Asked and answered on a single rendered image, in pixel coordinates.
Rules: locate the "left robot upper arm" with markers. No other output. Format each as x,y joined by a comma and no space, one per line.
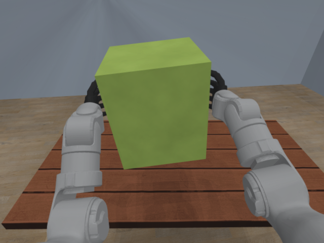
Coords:
78,220

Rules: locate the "right robot forearm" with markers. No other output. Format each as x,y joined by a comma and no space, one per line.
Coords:
255,145

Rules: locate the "carton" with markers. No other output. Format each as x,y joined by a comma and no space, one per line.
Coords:
156,98

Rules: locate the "robot right hand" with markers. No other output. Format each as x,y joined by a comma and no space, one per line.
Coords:
218,85

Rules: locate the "robot left hand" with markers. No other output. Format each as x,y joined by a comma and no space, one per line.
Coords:
92,95

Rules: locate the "table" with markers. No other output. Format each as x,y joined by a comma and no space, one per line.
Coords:
192,194

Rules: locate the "right robot upper arm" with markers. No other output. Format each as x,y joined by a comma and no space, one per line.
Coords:
277,194

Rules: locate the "left robot forearm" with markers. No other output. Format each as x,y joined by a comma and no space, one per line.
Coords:
81,149

